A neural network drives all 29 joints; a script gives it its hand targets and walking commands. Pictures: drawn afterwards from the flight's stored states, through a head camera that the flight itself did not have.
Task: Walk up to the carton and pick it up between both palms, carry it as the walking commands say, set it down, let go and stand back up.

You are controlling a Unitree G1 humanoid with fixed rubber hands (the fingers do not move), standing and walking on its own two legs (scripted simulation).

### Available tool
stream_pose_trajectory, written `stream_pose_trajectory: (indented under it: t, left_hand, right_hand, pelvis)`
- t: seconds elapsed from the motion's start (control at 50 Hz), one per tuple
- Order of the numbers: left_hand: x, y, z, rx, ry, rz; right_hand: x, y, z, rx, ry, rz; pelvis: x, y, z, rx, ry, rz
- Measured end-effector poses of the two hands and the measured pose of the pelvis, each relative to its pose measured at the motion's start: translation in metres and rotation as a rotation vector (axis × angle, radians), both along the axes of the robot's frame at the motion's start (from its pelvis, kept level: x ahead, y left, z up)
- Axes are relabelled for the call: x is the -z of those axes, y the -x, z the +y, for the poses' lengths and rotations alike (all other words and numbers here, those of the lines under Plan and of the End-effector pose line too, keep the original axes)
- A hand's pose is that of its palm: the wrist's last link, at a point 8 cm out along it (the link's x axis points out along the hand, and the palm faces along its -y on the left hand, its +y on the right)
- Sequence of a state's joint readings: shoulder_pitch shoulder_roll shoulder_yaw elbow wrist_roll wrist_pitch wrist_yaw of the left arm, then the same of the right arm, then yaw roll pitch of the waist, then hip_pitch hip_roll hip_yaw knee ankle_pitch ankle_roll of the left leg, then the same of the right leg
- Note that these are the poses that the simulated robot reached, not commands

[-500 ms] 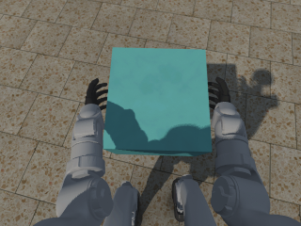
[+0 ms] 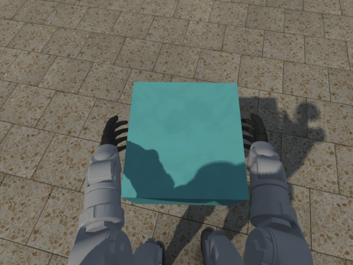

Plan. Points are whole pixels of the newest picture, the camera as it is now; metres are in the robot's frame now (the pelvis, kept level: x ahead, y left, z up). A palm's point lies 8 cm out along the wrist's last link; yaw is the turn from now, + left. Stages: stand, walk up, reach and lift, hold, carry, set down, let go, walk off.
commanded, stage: reach and lift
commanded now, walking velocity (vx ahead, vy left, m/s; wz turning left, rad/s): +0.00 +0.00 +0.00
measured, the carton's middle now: (183, 146) +0.41 -0.01 -0.11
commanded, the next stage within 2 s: hold in 1.98 s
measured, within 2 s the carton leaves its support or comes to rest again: neither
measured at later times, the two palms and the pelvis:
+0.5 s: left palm (94, 145) +0.35 +0.18 +0.04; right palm (268, 142) +0.35 -0.18 +0.04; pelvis +0.02 +0.00 +0.05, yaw +1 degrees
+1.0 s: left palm (78, 143) +0.33 +0.18 +0.11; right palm (281, 138) +0.33 -0.18 +0.10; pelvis +0.04 +0.01 +0.06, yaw +1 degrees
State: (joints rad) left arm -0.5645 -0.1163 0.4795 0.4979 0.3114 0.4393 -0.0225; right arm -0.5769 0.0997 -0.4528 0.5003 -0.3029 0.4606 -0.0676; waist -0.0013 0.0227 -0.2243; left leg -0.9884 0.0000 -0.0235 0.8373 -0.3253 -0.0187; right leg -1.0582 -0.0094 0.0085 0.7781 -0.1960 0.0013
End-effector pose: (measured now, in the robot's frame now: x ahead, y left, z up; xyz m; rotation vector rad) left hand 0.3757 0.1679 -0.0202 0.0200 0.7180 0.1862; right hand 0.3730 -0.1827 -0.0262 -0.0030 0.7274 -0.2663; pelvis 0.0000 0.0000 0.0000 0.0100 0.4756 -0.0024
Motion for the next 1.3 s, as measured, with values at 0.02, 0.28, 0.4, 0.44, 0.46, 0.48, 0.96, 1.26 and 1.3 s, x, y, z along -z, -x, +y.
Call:
stream_pose_trajectory:
  t: [0.02,0.28,0.4,0.44,0.46,0.48,0.96,1.26,1.3]
  left_hand:
    - [-0.003,0.001,0.0,0.004,0.002,0.0]
    - [-0.039,0.012,0.003,0.05,0.021,-0.005]
    - [-0.054,0.017,0.007,0.043,0.013,-0.014]
    - [-0.058,0.019,0.009,0.04,0.011,-0.017]
    - [-0.06,0.019,0.009,0.039,0.011,-0.019]
    - [-0.063,0.02,0.009,0.038,0.011,-0.021]
    - [-0.122,0.041,0.012,0.012,-0.003,-0.086]
    - [-0.131,0.049,0.014,0.007,-0.024,-0.076]
    - [-0.13,0.049,0.014,0.007,-0.025,-0.074]
  right_hand:
    - [-0.003,0.001,0.0,0.0,-0.001,-0.001]
    - [-0.038,0.01,-0.004,-0.046,-0.025,-0.013]
    - [-0.052,0.016,-0.001,-0.067,-0.034,-0.025]
    - [-0.057,0.018,0.001,-0.067,-0.031,-0.029]
    - [-0.06,0.019,0.001,-0.066,-0.029,-0.031]
    - [-0.062,0.02,0.002,-0.064,-0.026,-0.033]
    - [-0.125,0.039,0.007,-0.078,-0.012,-0.099]
    - [-0.134,0.05,0.011,-0.067,-0.001,-0.089]
    - [-0.134,0.05,0.011,-0.068,0.001,-0.087]
  pelvis:
    - [-0.002,-0.001,-0.001,0.0,0.0,-0.008]
    - [-0.03,-0.013,-0.005,-0.003,0.002,-0.132]
    - [-0.04,-0.018,-0.005,-0.011,0.005,-0.194]
    - [-0.043,-0.02,-0.004,-0.013,0.006,-0.214]
    - [-0.044,-0.021,-0.004,-0.015,0.006,-0.225]
    - [-0.045,-0.022,-0.003,-0.016,0.007,-0.235]
    - [-0.063,-0.039,0.009,-0.017,0.013,-0.502]
    - [-0.064,-0.039,0.007,-0.007,0.012,-0.57]
    - [-0.064,-0.039,0.007,-0.006,0.012,-0.571]
